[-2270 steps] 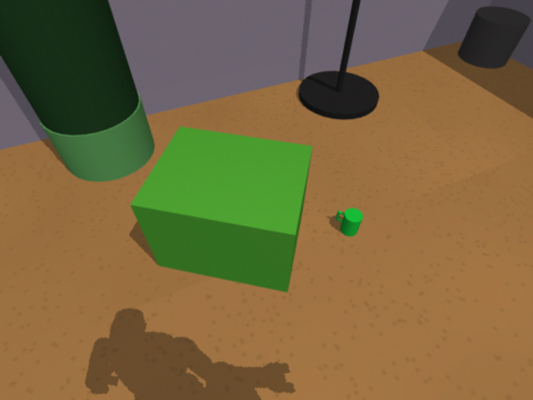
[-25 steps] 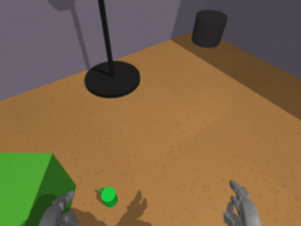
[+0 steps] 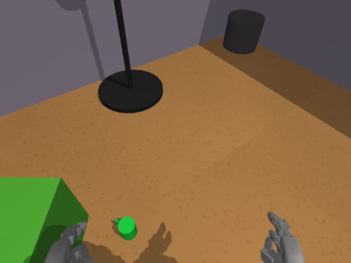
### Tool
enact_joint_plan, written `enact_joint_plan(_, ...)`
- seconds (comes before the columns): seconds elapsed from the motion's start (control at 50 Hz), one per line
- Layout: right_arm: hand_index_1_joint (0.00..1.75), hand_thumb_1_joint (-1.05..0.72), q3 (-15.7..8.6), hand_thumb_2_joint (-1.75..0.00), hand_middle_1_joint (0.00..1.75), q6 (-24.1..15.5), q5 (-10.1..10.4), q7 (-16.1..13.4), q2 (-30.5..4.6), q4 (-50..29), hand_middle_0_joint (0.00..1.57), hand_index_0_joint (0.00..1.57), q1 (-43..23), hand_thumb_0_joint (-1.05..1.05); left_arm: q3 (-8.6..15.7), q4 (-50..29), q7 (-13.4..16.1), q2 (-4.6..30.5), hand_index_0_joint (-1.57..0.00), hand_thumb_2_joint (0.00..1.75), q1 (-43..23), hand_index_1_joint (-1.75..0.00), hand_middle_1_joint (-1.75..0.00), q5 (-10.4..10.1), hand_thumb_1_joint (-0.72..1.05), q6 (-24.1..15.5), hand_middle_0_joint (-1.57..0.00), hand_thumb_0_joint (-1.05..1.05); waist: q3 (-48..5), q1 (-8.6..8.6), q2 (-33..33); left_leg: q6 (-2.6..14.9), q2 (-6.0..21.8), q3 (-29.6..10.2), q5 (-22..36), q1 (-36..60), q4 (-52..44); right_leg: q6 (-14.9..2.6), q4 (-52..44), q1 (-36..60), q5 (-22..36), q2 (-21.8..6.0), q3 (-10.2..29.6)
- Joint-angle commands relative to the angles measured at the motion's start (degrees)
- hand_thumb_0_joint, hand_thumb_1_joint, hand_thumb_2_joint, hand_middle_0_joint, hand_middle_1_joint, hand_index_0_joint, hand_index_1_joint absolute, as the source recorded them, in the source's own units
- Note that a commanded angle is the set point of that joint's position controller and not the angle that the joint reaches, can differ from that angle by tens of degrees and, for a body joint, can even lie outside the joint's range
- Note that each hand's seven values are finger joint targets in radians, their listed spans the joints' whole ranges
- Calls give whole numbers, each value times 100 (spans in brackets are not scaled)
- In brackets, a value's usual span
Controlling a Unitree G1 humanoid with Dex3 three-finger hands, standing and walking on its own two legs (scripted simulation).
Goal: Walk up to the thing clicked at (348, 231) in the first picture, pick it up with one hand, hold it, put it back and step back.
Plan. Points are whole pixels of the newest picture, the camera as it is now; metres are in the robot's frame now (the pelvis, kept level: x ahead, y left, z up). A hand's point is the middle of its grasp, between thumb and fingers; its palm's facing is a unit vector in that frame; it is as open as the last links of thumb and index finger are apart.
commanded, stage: home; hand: left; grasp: from above
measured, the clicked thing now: (125, 226) +0.43 +0.23 -0.66
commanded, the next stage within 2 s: stand in 0.36 s
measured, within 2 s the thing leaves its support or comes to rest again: neither
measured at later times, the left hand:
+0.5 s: hand (91, 262) +0.17 +0.18 -0.05, palm faces +0.03 -0.97 -0.25, open 7.4 cm
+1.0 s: hand out of the picture +0.03 +0.24 -0.11, palm faces +0.06 -0.94 -0.33, open 7.4 cm
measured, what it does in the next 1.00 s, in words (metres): rises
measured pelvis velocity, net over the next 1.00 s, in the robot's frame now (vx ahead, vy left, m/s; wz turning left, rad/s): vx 0.00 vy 0.00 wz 0.03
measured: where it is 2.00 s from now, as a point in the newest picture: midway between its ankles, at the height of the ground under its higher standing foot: outside the picture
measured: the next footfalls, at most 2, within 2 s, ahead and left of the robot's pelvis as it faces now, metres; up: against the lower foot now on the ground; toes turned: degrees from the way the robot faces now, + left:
none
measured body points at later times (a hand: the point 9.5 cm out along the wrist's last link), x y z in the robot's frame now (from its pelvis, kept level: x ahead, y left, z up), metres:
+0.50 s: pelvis +0.00 +0.00 +0.00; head +0.01 +0.00 +0.45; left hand +0.16 +0.23 -0.03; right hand +0.16 -0.25 -0.07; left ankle +0.02 +0.13 -0.68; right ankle +0.00 -0.14 -0.68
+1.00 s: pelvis +0.00 +0.00 +0.05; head +0.00 +0.01 +0.50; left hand +0.03 +0.29 -0.09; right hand +0.07 -0.27 -0.08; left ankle +0.02 +0.13 -0.68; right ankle +0.00 -0.14 -0.68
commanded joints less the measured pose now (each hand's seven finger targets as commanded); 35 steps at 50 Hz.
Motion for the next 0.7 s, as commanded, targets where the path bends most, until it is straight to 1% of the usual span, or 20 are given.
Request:
enact_joint_plan(0.0,30,-90,-310,-90,30,-325,-23,-89,-750,-923,20,20,-403,0,336,-1115,33,602,-20,90,-133,-30,-30,65,90,-281,-20,0,-366,43,133,152,-212,71,1134,659,-998,-170,-857,160,1033,217,-130)
enact_joint_plan(0.04,30,-90,-315,-90,30,-324,-25,-88,-752,-955,20,20,-405,0,288,-1130,29,559,-20,90,-106,-30,-30,60,90,-277,-20,0,-406,31,78,158,-211,60,1166,662,-991,-166,-851,205,1069,224,-143)
enact_joint_plan(0.06,30,-90,-316,-90,30,-322,-26,-80,-729,-961,20,20,-398,0,353,-1139,39,592,-20,90,-157,-30,-30,57,90,-282,-20,0,-480,23,71,162,-226,94,1184,652,-951,-160,-874,222,1101,214,-124)
enact_joint_plan(0.08,30,-90,-312,-90,30,-327,-24,-85,-760,-968,20,20,-428,0,320,-1073,39,588,-20,90,-130,-30,-30,62,90,-265,-20,0,-268,14,51,167,-227,104,976,591,-1006,-156,-902,118,907,220,-129)
enact_joint_plan(0.14,30,-90,-298,-90,30,-323,-24,-75,-739,-950,20,20,-436,0,300,-1155,18,566,-20,90,-187,-30,-30,51,90,-267,-20,0,-253,37,174,144,-197,31,837,612,-1090,-169,-884,80,774,227,-150)
enact_joint_plan(0.2,30,-90,-316,-90,30,-331,-20,-79,-760,-975,20,20,-422,0,381,-1153,34,626,-20,90,-177,-30,-30,44,90,-271,-20,0,-351,29,140,152,-212,79,929,620,-1036,-164,-875,125,849,228,-135)
enact_joint_plan(0.22,30,-90,-303,-90,30,-323,-15,-79,-752,-974,20,20,-443,0,309,-1084,22,578,-20,90,-147,-30,-30,46,90,-259,-20,0,-238,21,118,154,-214,80,821,582,-1056,-167,-900,73,760,229,-137)
enact_joint_plan(0.36,30,-90,-335,-90,30,-317,-23,-86,-773,-977,20,20,-373,0,333,-1111,21,581,-20,90,-92,-30,-30,45,90,-276,-20,0,-518,-8,105,155,-212,114,1272,735,-927,-163,-827,190,1162,222,-110)
enact_joint_plan(0.4,30,-90,-311,-90,30,-316,-21,-83,-747,-966,20,20,-408,0,306,-1152,20,558,-20,90,-209,-30,-30,32,90,-282,-20,0,-363,-3,21,171,-220,104,1152,622,-921,-149,-876,161,1087,216,-117)
enact_joint_plan(0.42,30,-90,-321,-90,30,-313,-14,-87,-748,-976,20,20,-429,0,381,-1043,36,588,-20,90,-80,-30,-30,31,90,-262,-20,0,-409,33,-61,180,-236,129,1137,590,-901,-144,-907,200,1071,207,-106)
enact_joint_plan(0.44,30,-90,-514,-90,30,330,-653,254,-1347,439,20,20,-751,0,347,968,255,1049,-20,90,-1804,-30,-30,725,90,-1484,-20,0,836,429,-473,410,-120,-63,2157,690,-1252,-341,-1170,1326,1034,-263,255)
enact_joint_plan(0.46,30,-90,-592,-90,30,570,-694,444,-1398,521,20,20,-801,0,453,1980,212,1159,-20,90,-1337,-30,-30,752,90,-1867,-20,0,396,404,-715,476,-155,123,2115,1009,-1256,-514,-1364,1464,973,-377,675)
enact_joint_plan(0.48,30,-90,-635,-90,30,689,-707,538,-1435,341,20,20,-828,0,436,2199,173,1234,-20,90,-1256,-30,-30,727,90,-2048,-20,0,421,316,-724,480,-188,-17,2040,1218,-1270,-667,-1489,1111,1016,-369,893)
enact_joint_plan(0.52,30,-90,-627,-90,30,771,-538,761,-1351,643,20,20,-738,0,322,2713,123,1245,-20,90,-1387,-30,-30,765,90,-2267,-20,0,180,360,-307,476,-203,-23,1827,1576,-1463,-586,-1368,1570,1268,-481,835)
enact_joint_plan(0.54,30,-90,-616,-90,30,800,-436,857,-1292,776,20,20,-705,0,336,2947,99,1220,-20,90,-1543,-30,-30,720,90,-2285,-20,0,242,387,-434,464,-242,62,1581,1675,-1537,-508,-1536,1510,1070,-511,805)
enact_joint_plan(0.56,30,-90,-615,-90,30,822,-385,914,-1267,833,20,20,-760,0,351,3197,85,1196,-20,90,-1658,-30,-30,682,90,-2293,-20,0,320,391,-449,437,-234,13,1529,1749,-1641,-494,-1603,1411,944,-484,776)
enact_joint_plan(0.58,30,-90,-644,-90,30,835,-348,954,-1283,938,20,20,-781,0,360,3430,83,1203,-20,90,-1700,-30,-30,649,90,-2341,-20,0,325,410,-312,435,-155,-76,1668,1862,-1759,-420,-1619,1511,1094,-442,676)
enact_joint_plan(0.62,30,-90,-666,-90,30,897,-369,991,-1310,1129,20,20,-891,0,351,3921,92,1147,-20,90,-1814,-30,-30,640,90,-2417,-20,0,429,454,-149,480,-42,-287,1585,2000,-2138,-321,-1632,1523,1000,-352,482)
enact_joint_plan(0.64,30,-90,-670,-90,30,926,-385,992,-1357,1212,20,20,-940,0,344,4164,89,1105,-20,90,-1808,-30,-30,633,90,-2460,-20,0,536,475,-42,488,23,-402,1342,1956,-2325,-287,-1731,1601,862,-312,422)
enact_joint_plan(0.68,30,-90,-671,-90,30,996,-372,981,-1338,1377,20,20,-943,0,358,4565,79,1160,-20,90,-1887,-30,-30,641,90,-2561,-20,0,609,422,-200,462,-13,-309,1463,2056,-2397,-300,-1970,1825,1093,-379,472)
